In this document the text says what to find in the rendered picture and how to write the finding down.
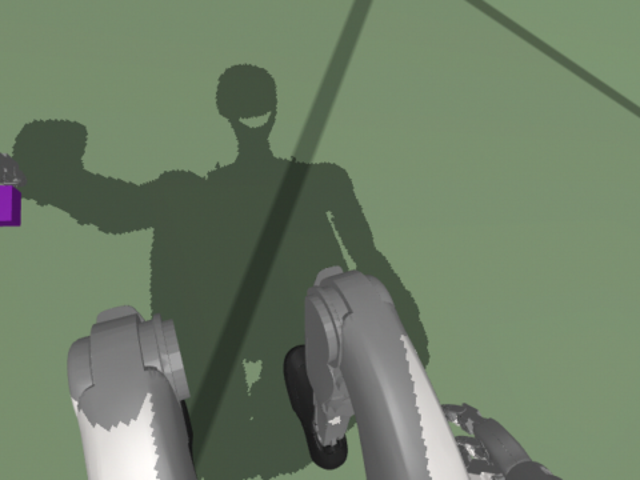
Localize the right robot foot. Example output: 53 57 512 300
283 345 348 470

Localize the left robot foot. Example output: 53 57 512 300
181 400 198 480

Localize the right robot arm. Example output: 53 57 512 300
505 461 563 480

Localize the right robot hand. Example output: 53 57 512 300
441 403 532 480

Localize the small box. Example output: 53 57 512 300
0 185 21 226

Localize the left robot hand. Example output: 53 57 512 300
0 153 27 187

